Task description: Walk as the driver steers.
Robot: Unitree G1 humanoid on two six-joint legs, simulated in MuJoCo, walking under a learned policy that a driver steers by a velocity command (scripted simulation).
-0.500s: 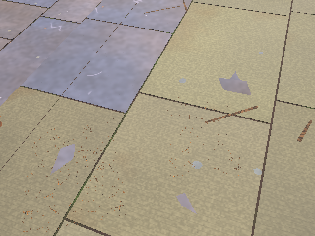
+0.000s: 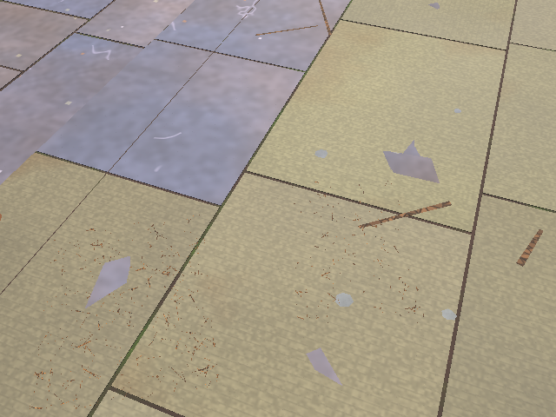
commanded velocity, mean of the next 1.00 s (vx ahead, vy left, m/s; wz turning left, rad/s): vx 0.00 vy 0.00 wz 0.00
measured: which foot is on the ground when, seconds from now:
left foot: down 0.00-1.00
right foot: down 0.00-1.00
